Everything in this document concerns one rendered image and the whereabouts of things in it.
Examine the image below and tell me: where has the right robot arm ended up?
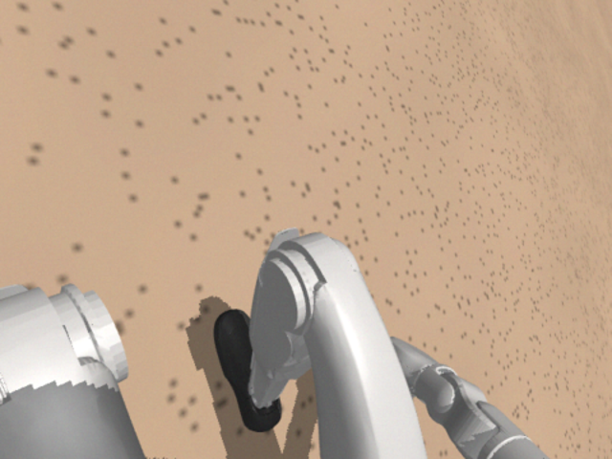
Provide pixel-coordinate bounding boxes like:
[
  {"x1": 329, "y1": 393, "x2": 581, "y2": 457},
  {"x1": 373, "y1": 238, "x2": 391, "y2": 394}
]
[{"x1": 415, "y1": 363, "x2": 550, "y2": 459}]

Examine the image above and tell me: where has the right robot hand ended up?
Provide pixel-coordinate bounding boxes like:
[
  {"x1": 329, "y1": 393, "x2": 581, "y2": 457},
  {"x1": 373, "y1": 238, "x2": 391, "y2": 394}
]
[{"x1": 390, "y1": 337, "x2": 439, "y2": 400}]

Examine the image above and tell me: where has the right robot foot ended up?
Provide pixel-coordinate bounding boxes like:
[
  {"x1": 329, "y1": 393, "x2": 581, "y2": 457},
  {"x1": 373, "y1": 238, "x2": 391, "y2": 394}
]
[{"x1": 213, "y1": 309, "x2": 281, "y2": 432}]

